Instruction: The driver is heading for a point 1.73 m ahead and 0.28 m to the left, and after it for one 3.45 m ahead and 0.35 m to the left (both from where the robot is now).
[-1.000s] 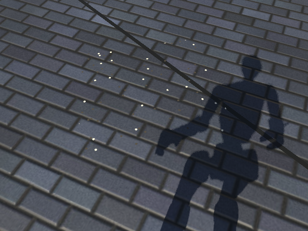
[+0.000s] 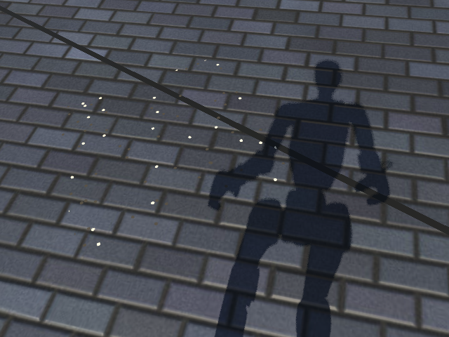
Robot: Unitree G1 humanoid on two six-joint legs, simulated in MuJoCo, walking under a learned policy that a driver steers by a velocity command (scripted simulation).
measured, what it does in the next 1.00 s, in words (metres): walks ahead, turning left: left foot, then right foot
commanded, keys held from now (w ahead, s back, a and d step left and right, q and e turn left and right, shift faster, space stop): no key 0.04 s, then w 0.08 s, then w+q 0.80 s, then w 0.08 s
